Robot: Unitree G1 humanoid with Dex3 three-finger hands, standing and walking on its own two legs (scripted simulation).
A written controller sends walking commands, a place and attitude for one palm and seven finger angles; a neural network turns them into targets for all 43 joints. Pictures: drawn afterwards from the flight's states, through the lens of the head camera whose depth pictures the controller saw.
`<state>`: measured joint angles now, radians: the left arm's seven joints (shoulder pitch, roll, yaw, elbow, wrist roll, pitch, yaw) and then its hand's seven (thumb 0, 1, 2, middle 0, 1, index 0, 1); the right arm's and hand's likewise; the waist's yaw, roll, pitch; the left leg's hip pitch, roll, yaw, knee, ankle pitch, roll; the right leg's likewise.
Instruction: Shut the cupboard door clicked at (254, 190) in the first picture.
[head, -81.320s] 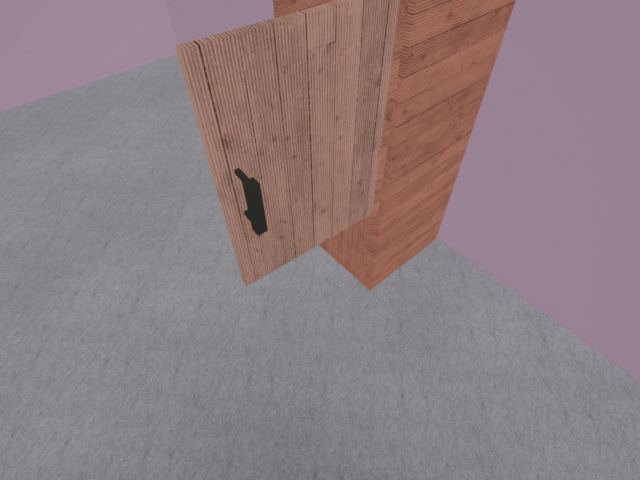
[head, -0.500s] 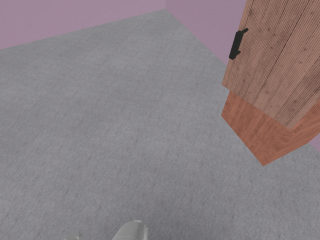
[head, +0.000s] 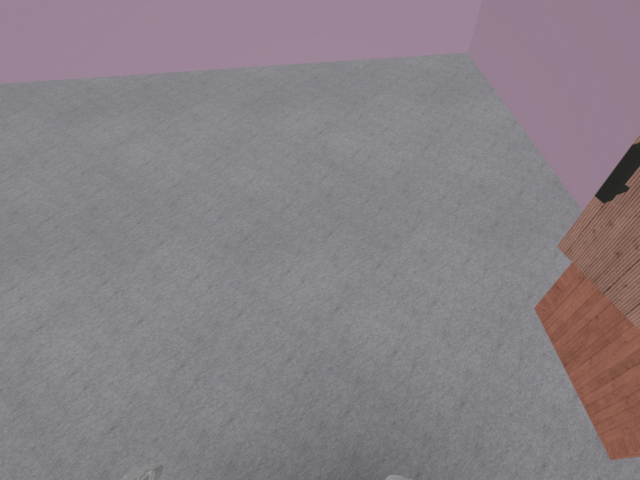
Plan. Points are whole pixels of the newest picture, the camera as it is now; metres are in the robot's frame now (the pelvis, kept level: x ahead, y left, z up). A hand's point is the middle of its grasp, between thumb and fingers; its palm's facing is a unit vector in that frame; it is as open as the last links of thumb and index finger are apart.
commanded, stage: walk to a spot facing it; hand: left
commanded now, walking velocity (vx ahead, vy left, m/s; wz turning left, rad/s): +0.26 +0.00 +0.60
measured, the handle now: (630, 171) +0.67 -0.57 -0.03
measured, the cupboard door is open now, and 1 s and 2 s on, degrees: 15 15 15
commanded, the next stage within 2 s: turn to face it in 0.36 s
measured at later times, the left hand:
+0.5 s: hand out of the picture +0.03 +0.21 -0.19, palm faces +0.38 -0.90 -0.21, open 7.4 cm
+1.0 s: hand (176, 438) +0.20 +0.23 -0.16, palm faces +0.19 -0.96 -0.20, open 7.4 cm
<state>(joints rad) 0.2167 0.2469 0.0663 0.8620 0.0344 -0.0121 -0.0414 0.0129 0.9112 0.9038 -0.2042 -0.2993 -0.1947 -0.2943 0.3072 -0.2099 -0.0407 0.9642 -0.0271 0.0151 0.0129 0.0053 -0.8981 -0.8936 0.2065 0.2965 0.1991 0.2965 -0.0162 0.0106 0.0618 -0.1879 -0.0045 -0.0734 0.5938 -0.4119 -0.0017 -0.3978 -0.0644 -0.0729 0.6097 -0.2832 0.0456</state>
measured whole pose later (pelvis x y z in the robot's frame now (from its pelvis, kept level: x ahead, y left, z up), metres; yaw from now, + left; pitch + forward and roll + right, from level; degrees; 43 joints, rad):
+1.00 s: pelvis +0.18 +0.04 +0.01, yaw +7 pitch +2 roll +0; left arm 0.23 0.17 0.07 0.95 0.03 0.04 0.01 0.01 0.91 0.90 -0.21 -0.30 -0.20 -0.29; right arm 0.17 -0.22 -0.05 0.95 0.00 0.05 -0.03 0.01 -0.91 -0.89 0.20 0.30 0.19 0.30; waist 0.02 -0.02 0.08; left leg -0.34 0.00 0.05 0.73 -0.43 -0.04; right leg -0.31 0.01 0.09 0.54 -0.25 0.01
